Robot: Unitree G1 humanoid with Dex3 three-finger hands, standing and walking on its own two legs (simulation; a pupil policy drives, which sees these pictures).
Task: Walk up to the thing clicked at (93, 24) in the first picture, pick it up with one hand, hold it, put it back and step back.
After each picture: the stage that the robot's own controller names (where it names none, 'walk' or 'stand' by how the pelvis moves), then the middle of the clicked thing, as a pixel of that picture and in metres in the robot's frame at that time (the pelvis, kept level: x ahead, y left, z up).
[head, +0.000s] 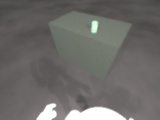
stand; (94, 27) +1.01 +0.03 +0.03
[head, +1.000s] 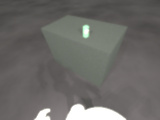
walk; (85, 31) +0.90 +0.16 +0.05
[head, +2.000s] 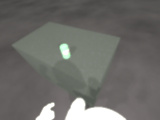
stand; (65, 51) +0.52 +0.28 +0.04
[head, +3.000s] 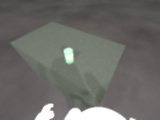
stand; (69, 56) +0.47 +0.22 +0.04
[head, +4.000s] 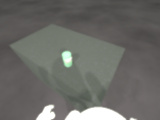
stand; (67, 59) +0.45 +0.23 +0.03
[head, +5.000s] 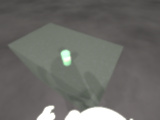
stand; (66, 58) +0.46 +0.24 +0.03
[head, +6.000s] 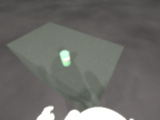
stand; (65, 58) +0.44 +0.24 +0.03
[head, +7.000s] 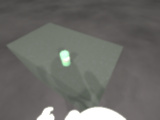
stand; (65, 58) +0.45 +0.24 +0.03
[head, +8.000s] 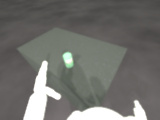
rise first; (68, 60) +0.44 +0.25 +0.03
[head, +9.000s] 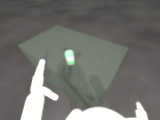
go down; (70, 57) +0.46 +0.25 +0.04
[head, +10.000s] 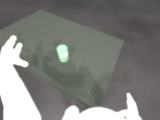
go down; (63, 53) +0.45 +0.22 +0.05
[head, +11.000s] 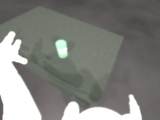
go down; (62, 49) +0.47 +0.23 +0.07
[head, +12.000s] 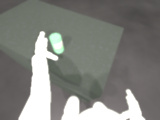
close in; (57, 43) +0.48 +0.24 +0.10
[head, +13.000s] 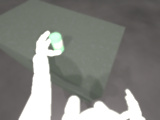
close; (57, 43) +0.48 +0.24 +0.11
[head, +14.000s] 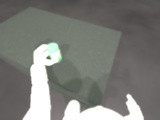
lift; (54, 53) +0.42 +0.24 +0.10
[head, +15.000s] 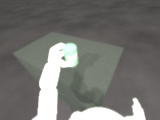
lift; (71, 55) +0.31 +0.14 +0.25
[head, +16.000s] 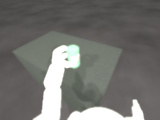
hold; (73, 56) +0.33 +0.14 +0.22
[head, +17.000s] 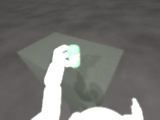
hold; (73, 56) +0.33 +0.14 +0.22
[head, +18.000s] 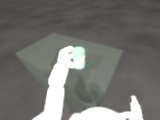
crouch; (78, 58) +0.33 +0.10 +0.21
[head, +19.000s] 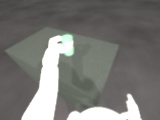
crouch; (67, 45) +0.44 +0.17 +0.21
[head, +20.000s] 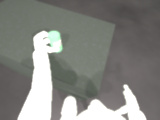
lower; (55, 42) +0.49 +0.21 +0.11
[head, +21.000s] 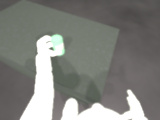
lower; (58, 45) +0.47 +0.21 +0.10
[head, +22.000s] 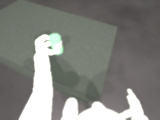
lower; (56, 44) +0.48 +0.22 +0.11
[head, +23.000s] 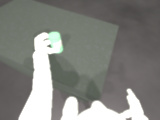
lower; (56, 43) +0.48 +0.22 +0.11
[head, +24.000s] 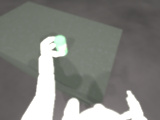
open; (61, 46) +0.47 +0.21 +0.10
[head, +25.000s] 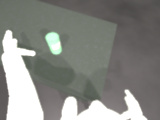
sink last; (54, 44) +0.47 +0.21 +0.10
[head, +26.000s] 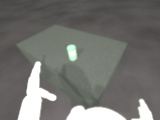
stand; (72, 52) +0.50 +0.23 +0.08
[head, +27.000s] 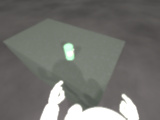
stand; (69, 52) +0.48 +0.21 +0.08
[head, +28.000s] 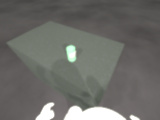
stand; (71, 53) +0.48 +0.20 +0.06
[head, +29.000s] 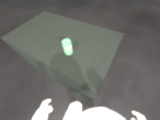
walk; (67, 47) +0.51 +0.22 +0.05
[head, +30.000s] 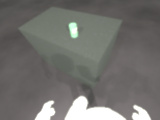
walk; (73, 30) +0.73 +0.24 +0.06
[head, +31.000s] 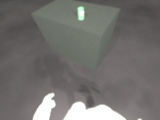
walk; (80, 13) +1.05 +0.21 +0.05
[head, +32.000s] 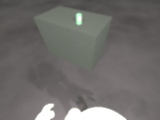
stand; (78, 19) +1.15 +0.24 +0.04
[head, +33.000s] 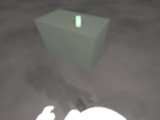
stand; (78, 21) +1.17 +0.25 +0.03
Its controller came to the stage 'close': yes
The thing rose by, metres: 0.20
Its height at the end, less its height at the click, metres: +0.00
